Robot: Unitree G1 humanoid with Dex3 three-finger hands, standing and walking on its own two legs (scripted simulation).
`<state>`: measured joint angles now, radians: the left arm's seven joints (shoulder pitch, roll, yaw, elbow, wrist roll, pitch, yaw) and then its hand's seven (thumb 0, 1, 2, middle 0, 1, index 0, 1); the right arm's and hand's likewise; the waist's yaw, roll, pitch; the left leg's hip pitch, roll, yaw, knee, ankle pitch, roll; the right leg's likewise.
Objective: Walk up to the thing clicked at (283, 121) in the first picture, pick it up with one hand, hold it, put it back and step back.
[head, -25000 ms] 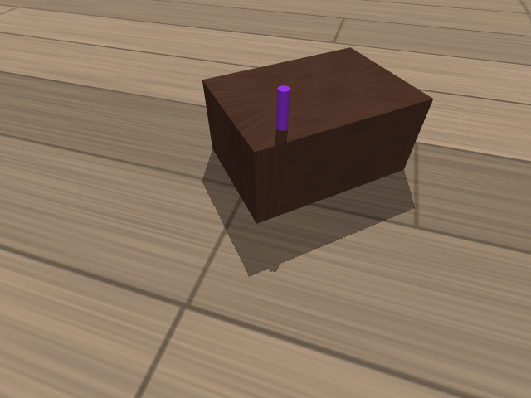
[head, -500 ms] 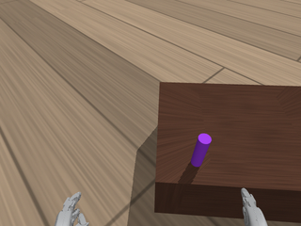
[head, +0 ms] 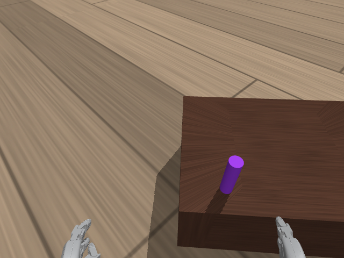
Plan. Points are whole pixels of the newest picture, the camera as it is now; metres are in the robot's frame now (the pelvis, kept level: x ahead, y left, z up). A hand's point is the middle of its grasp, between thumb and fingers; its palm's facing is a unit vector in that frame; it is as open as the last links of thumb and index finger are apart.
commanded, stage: home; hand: right
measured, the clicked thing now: (230, 176) +0.45 -0.19 -0.18
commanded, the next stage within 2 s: stand in 0.06 s
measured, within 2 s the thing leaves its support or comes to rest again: neither
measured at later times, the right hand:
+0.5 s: hand out of the picture +0.07 -0.26 -0.12, palm faces -0.03 +0.93 -0.36, open 12.2 cm
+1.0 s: hand out of the picture +0.04 -0.25 -0.11, palm faces -0.02 +0.94 -0.35, open 7.4 cm
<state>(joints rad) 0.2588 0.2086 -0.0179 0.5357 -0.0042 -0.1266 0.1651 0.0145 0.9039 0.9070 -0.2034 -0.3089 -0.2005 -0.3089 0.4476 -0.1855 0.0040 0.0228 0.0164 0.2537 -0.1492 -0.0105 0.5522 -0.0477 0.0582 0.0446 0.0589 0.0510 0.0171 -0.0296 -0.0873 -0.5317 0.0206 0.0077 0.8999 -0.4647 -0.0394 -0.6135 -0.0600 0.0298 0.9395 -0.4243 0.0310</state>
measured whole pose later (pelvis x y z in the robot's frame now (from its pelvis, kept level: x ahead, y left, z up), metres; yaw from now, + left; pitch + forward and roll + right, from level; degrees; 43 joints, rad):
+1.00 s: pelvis -0.01 +0.00 +0.05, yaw +0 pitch -4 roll +0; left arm 0.12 0.34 0.01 1.14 0.02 0.00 -0.01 0.01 0.91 0.90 -0.20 -0.30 -0.20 -0.30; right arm 0.19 -0.32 0.00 1.11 -0.03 0.00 -0.01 0.00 -0.89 -0.90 0.21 0.30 0.21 0.30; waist 0.00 -0.01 0.05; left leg -0.12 0.06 -0.01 0.42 -0.23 -0.05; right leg -0.17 -0.02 -0.01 0.42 -0.17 0.02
